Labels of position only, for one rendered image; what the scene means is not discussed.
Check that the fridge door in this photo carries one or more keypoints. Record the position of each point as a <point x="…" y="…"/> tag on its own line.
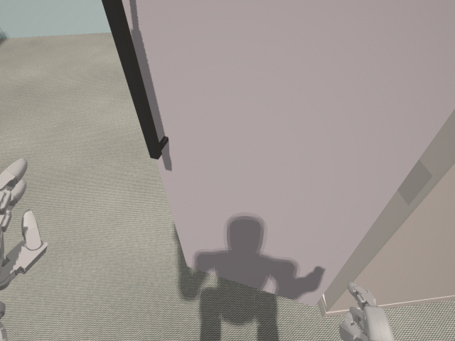
<point x="290" y="124"/>

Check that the handle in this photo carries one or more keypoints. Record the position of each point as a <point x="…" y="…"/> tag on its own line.
<point x="122" y="37"/>

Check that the left robot hand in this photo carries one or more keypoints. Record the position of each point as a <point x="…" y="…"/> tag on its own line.
<point x="26" y="253"/>

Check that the right robot hand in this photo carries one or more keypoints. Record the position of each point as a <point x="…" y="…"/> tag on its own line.
<point x="373" y="322"/>

